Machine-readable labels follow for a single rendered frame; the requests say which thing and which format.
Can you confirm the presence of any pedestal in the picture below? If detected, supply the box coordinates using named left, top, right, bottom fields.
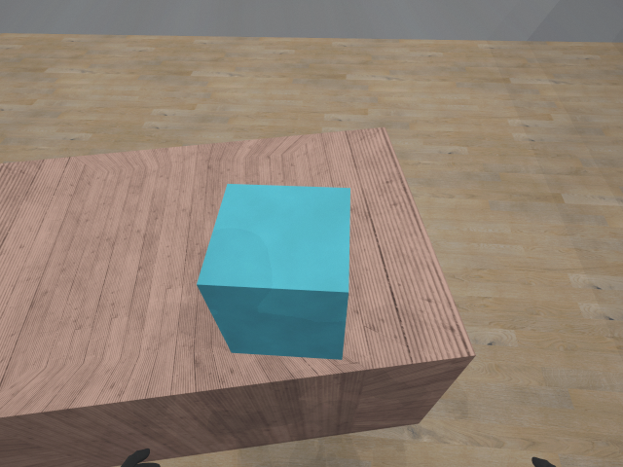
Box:
left=0, top=127, right=476, bottom=467

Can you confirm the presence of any carton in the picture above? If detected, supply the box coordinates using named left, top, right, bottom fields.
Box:
left=197, top=184, right=350, bottom=360

